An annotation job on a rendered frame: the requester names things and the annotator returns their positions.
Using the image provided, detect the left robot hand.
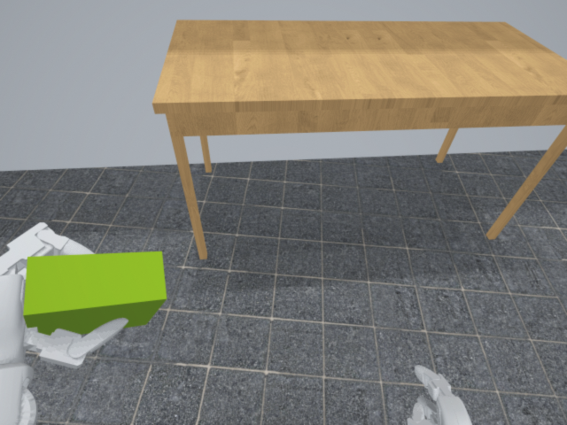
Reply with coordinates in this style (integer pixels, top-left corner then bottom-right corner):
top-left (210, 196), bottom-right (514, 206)
top-left (0, 222), bottom-right (128, 369)

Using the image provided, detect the right robot hand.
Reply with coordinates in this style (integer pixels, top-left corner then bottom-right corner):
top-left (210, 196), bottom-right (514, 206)
top-left (408, 365), bottom-right (472, 425)

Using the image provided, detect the sponge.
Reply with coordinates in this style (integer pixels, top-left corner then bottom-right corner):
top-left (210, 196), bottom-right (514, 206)
top-left (23, 251), bottom-right (167, 336)

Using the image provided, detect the table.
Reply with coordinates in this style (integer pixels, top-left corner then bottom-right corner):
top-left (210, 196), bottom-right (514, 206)
top-left (152, 19), bottom-right (567, 259)

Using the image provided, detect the robot left forearm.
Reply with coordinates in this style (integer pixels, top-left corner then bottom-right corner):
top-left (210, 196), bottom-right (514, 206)
top-left (0, 362), bottom-right (38, 425)

